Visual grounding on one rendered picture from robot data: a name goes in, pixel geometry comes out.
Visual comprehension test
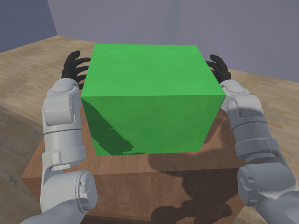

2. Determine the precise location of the right robot hand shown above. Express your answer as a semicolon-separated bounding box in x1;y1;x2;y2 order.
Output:
206;54;231;84

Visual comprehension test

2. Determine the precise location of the left robot forearm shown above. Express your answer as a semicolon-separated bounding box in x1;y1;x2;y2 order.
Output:
40;78;87;210

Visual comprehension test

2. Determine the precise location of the left robot hand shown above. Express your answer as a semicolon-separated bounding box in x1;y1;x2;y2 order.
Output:
61;50;91;90

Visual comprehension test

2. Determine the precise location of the right robot forearm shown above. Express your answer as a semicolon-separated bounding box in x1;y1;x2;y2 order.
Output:
220;79;299;192

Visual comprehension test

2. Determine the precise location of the robot left upper arm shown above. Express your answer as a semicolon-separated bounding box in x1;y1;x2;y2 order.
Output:
20;170;98;224

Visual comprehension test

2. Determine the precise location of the pedestal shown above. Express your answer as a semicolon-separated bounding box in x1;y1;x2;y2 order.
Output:
21;79;264;224

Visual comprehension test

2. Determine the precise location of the carton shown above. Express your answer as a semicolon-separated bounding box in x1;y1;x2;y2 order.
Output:
81;44;226;156

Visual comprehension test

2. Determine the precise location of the robot right upper arm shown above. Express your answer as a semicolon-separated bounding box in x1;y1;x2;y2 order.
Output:
237;162;299;224

